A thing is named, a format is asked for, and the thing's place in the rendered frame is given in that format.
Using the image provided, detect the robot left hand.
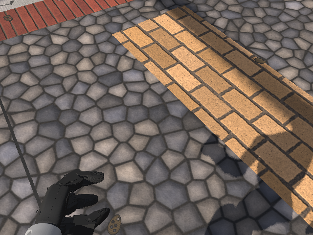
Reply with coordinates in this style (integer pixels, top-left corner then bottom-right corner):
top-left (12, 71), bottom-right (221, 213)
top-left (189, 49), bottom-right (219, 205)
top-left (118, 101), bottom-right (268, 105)
top-left (34, 168), bottom-right (111, 235)

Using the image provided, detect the left robot forearm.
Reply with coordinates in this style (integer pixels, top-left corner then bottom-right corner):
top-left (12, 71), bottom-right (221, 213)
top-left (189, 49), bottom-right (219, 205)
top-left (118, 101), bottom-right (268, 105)
top-left (24, 222), bottom-right (62, 235)

